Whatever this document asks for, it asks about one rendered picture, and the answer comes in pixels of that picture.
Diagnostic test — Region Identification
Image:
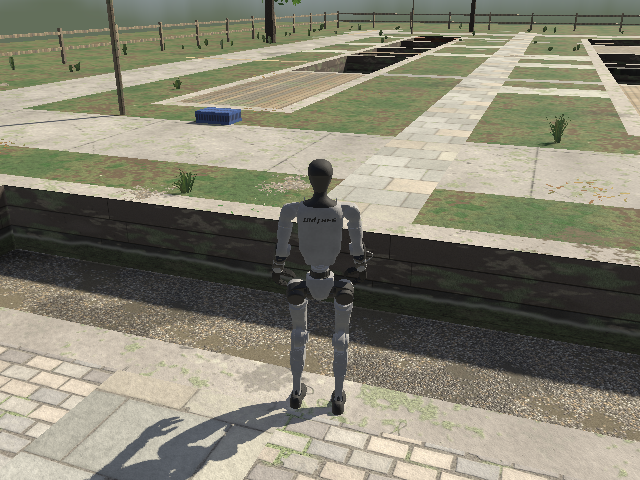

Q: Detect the left robot forearm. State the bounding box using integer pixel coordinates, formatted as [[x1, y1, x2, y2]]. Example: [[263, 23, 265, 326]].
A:
[[272, 242, 287, 273]]

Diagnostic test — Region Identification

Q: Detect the robot right upper arm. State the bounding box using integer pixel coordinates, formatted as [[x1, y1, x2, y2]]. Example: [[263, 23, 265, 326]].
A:
[[341, 202, 364, 256]]

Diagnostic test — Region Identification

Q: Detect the robot left upper arm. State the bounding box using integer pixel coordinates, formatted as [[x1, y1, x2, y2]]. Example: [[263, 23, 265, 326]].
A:
[[275, 202, 299, 257]]

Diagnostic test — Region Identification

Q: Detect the right robot hand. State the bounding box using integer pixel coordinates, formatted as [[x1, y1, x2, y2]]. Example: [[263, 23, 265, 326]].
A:
[[344, 267, 367, 285]]

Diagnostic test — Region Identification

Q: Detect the humanoid robot torso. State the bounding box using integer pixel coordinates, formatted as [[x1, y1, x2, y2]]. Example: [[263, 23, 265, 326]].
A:
[[297, 197, 344, 300]]

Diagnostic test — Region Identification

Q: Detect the robot left foot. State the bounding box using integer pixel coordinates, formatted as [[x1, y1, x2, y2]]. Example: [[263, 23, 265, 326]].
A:
[[290, 383, 307, 409]]

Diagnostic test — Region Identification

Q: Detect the left robot hand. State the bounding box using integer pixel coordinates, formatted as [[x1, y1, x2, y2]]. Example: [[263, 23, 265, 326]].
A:
[[272, 268, 296, 287]]

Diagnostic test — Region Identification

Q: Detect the right robot forearm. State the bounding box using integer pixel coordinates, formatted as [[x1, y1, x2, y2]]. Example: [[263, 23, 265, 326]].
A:
[[352, 241, 367, 272]]

